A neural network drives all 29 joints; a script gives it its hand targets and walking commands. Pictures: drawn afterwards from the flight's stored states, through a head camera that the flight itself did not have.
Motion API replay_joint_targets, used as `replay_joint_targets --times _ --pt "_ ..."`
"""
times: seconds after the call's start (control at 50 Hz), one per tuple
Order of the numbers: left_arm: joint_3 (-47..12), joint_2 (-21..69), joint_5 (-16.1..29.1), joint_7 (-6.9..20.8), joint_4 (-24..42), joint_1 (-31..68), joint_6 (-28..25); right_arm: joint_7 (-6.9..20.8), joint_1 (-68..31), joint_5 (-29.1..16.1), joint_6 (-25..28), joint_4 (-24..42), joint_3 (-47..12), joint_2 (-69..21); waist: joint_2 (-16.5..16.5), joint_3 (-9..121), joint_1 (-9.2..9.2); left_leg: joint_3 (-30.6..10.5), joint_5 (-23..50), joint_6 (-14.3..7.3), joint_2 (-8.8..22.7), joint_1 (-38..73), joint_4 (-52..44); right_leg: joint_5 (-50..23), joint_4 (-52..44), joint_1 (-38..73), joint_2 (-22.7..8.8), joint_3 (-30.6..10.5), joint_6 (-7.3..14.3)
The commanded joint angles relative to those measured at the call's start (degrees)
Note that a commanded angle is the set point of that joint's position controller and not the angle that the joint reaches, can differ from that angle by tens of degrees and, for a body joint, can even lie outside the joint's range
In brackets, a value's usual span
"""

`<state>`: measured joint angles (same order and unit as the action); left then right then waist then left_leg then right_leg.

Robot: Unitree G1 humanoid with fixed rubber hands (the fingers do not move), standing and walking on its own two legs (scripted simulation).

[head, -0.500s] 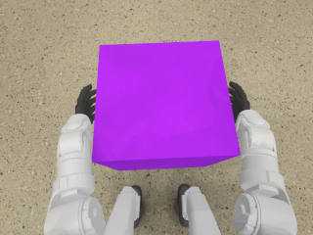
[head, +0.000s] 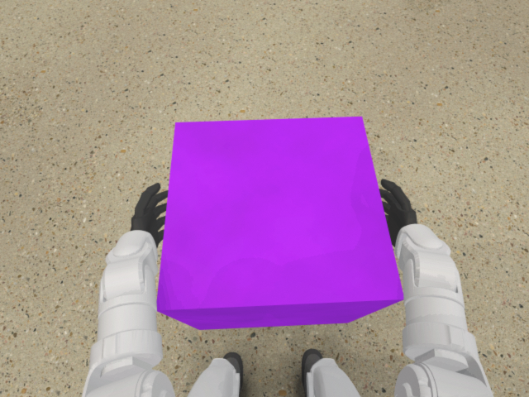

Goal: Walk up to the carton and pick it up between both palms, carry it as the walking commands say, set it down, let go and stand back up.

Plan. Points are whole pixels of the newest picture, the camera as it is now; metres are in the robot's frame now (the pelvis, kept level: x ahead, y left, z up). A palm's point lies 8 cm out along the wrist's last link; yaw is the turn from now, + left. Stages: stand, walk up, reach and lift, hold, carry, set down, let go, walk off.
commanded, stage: reach and lift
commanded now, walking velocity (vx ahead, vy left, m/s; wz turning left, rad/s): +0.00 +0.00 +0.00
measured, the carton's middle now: (271, 234) +0.38 +0.00 -0.11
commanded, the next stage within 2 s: none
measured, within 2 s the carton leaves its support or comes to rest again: neither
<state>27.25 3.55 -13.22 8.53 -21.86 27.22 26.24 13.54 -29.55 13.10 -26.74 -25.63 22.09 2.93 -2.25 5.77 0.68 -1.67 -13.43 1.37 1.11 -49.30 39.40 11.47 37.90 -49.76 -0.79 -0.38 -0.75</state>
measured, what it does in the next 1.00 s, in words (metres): stands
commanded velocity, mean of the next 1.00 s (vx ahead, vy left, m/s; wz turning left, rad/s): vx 0.00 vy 0.00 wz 0.00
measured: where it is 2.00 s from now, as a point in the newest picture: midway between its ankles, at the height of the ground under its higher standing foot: outside the picture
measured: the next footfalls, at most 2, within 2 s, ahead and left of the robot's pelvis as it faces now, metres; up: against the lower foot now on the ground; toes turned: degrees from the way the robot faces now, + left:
none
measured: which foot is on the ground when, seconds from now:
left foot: down 0.00-1.00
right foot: down 0.00-1.00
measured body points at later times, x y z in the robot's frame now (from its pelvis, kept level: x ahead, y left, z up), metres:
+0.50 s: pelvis +0.02 +0.00 +0.04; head +0.08 +0.00 +0.48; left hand +0.34 +0.20 +0.03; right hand +0.36 -0.20 +0.02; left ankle +0.04 +0.13 -0.71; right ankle +0.05 -0.13 -0.71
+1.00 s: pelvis +0.03 +0.00 +0.04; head +0.01 -0.01 +0.49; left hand +0.32 +0.20 +0.08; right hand +0.33 -0.20 +0.07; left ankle +0.04 +0.13 -0.71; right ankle +0.05 -0.13 -0.71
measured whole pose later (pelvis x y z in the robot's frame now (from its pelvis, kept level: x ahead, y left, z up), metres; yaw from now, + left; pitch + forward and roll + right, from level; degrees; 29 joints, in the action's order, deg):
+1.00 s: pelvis +0.03 +0.00 +0.04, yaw +0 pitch -3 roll +0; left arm 17.5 2.8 -12.2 8.0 -8.7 11.4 41.0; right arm 13.6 -13.3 11.5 -40.2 -12.6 15.2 2.0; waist -1.3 0.0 0.6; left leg -0.7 -8.0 1.4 1.6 -3.5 14.8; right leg 6.4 14.3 -4.7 -0.6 -0.8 -0.7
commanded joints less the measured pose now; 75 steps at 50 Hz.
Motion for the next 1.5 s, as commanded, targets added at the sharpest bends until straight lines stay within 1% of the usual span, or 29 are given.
replay_joint_targets --times 0.0,0.16,0.38,0.52,0.62,0.72,0.84,0.96,1.04,1.14,1.24,1.48 --pt "-35.24 52.74 9.08 13.83 0.47 29.89 -0.3 12.52 -29.47 -8.95 1.76 4.15 -31.32 -52.98 2.95 36.18 -0.55 1.21 13.12 -1.07 -7.56 20.58 -4.27 -12.16 -4.16 25.74 7.01 0.25 2.18" --pt "-36.17 52.72 8.67 12.96 1.55 27.32 0.58 11.71 -27.27 -8.38 0.79 4.72 -30.8 -52.8 3.02 30.77 -0.32 0.55 13.91 -1.2 -7.32 27.66 -9.13 -12.44 -8.95 31.35 6.65 -0.38 2.26" --pt "-38.85 52.04 8.87 11.23 4.22 21.92 2.34 10.31 -22.04 -8.5 -0.74 7.22 -31.14 -50.71 2.27 24.72 0.05 -0.38 17.68 -0.87 -6.62 38.17 -15.92 -15.53 -14.96 39.47 6.39 -1.24 2.36" --pt "-40.71 51.24 9.58 10.31 7.06 17.95 4.23 9.48 -18.34 -9.25 -2.4 10.43 -33.33 -49.86 2.5 20.91 0.78 -0.58 18.69 -0.71 -6.63 42.67 -19.73 -16.49 -18.21 44.43 6.4 -1.99 2.14" --pt "-42.34 50.39 10.46 9.63 10.13 16.01 6.06 9.06 -16.54 -10.03 -4.01 13.44 -35.65 -49.72 2.55 18.01 1.14 -0.56 18.0 -0.6 -6.71 44.75 -22.1 -16.11 -20.05 47.07 6.47 -2.36 1.97" --pt "-44.05 48.99 11.39 9.08 13.93 14.57 8.6 8.56 -14.62 -10.91 -6.23 16.76 -37.58 -49.17 2.53 14.96 0.76 -0.53 16.83 -0.65 -6.54 45.89 -24.01 -15.99 -21.87 49.11 6.43 -2.63 1.78" --pt "-45.13 46.93 11.82 8.56 17.62 12.45 12.18 7.77 -12.79 -11.76 -9.6 20.58 -39.15 -48.1 2.8 10.09 0.3 -0.42 13.53 -0.95 -6.35 46.25 -26.13 -14.11 -24.06 50.75 6.34 -2.72 1.41" --pt "-43.9 44.76 11.25 8.4 17.8 12.74 14.01 7.05 -13.32 -11.82 -11.4 21.14 -38.39 -46.85 2.93 5.77 -0.33 -0.36 8.57 -1.42 -6.21 45.81 -26.86 -9.64 -25.09 50.91 5.8 -2.77 1.43" --pt "-44.56 44.86 11.71 8.49 18.23 14.4 13.84 6.76 -15.23 -12.81 -11.27 21.75 -38.99 -47.24 2.87 6.18 -0.72 -0.49 7.46 -1.66 -6.21 45.98 -26.24 -8.65 -24.68 51.24 5.5 -2.79 1.42" --pt "-46.05 45.15 12.85 8.61 18.61 15.33 13.04 6.49 -15.77 -14.18 -10.91 22.88 -40.3 -47.46 2.97 8.59 -1.57 -0.91 8.83 -1.84 -6.35 46.54 -25.27 -10.65 -23.67 52.32 5.58 -2.82 1.25" --pt "-46.78 45.02 13.24 8.48 19.26 14.32 12.67 6.31 -14.72 -14.98 -10.92 24.35 -41.31 -47.09 2.65 10.12 -1.93 -1.4 11.78 -1.79 -6.51 47.5 -25.0 -13.66 -23.14 53.03 5.94 -2.62 1.01" --pt "-46.76 43.49 12.74 7.18 21.93 9.28 13.15 5.47 -9.27 -14.29 -11.48 26.95 -41.7 -44.82 1.99 8.61 -2.2 -1.82 18.02 -1.11 -6.64 49.33 -25.74 -18.3 -23.53 54.02 6.49 -2.32 0.91"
